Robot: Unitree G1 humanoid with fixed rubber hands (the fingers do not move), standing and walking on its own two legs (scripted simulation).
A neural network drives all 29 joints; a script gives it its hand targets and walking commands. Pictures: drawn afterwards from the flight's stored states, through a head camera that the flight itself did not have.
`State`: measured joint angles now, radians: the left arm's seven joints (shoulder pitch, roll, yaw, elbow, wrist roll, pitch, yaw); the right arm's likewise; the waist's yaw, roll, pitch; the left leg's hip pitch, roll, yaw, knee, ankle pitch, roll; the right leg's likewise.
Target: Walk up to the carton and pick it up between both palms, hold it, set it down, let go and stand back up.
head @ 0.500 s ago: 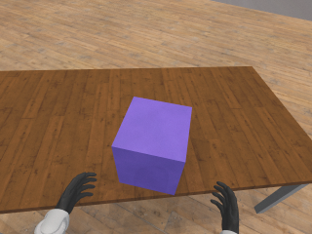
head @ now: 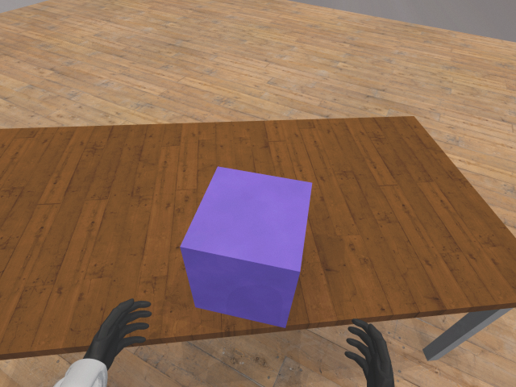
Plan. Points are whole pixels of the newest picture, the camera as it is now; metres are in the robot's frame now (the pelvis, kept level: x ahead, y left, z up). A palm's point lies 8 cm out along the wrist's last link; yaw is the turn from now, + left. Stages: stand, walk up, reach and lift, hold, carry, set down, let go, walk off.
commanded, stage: set down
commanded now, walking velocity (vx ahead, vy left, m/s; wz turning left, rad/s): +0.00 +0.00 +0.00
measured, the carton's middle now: (251, 247) +0.43 +0.00 -0.08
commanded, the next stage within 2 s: let go in 1.26 s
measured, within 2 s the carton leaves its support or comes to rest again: neither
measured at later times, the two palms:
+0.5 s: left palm (108, 354) +0.22 +0.23 -0.04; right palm (392, 380) +0.16 -0.20 -0.06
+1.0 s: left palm (113, 366) +0.21 +0.22 -0.05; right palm (408, 383) +0.16 -0.23 -0.07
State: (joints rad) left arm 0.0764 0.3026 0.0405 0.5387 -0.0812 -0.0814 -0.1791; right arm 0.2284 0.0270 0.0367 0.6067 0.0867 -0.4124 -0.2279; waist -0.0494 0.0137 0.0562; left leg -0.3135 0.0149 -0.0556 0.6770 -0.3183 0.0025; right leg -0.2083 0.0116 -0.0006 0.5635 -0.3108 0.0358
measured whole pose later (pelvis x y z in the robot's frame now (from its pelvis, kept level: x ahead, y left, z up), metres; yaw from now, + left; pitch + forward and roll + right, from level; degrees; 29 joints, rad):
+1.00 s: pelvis +0.01 -0.02 +0.01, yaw +0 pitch -3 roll -1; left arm 0.12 0.30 0.01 0.54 -0.08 0.08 -0.09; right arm 0.18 -0.11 0.02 0.70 0.09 -0.27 -0.08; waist -0.05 0.01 0.06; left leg -0.23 0.02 -0.06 0.55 -0.27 -0.02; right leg -0.16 0.01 0.00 0.51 -0.29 0.01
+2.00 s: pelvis +0.00 -0.03 +0.01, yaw +0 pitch -4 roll -1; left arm 0.12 0.29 0.07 0.57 -0.05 0.03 0.00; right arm 0.19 -0.31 0.00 0.85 0.02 -0.06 0.00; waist -0.05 -0.01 0.06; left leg -0.22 0.02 -0.06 0.53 -0.25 -0.03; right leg -0.16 0.01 0.00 0.51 -0.29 0.01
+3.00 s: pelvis +0.01 -0.03 +0.01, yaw +0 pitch -3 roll -1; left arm 0.12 0.29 0.07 0.78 -0.05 0.01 0.00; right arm 0.15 -0.32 0.00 0.97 0.02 -0.03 0.00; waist -0.05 0.00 0.06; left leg -0.22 0.02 -0.06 0.53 -0.26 -0.03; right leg -0.16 0.01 0.00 0.51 -0.30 0.00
